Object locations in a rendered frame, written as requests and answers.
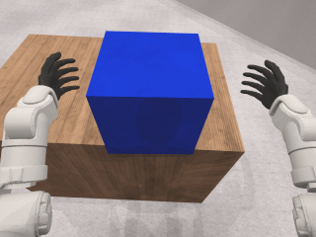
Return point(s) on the robot left forearm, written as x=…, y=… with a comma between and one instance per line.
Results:
x=25, y=138

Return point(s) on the carton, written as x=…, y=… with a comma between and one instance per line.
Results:
x=150, y=92

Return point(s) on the left robot hand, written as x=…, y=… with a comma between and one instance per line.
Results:
x=49, y=74

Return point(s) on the right robot hand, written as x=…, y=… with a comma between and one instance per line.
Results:
x=274, y=83

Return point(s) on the robot right upper arm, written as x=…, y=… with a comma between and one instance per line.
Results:
x=304, y=215

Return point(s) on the pedestal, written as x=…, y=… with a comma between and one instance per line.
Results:
x=78, y=163

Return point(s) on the robot left upper arm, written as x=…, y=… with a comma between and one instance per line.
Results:
x=27, y=214

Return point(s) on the robot right forearm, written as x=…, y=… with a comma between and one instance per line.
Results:
x=298, y=129

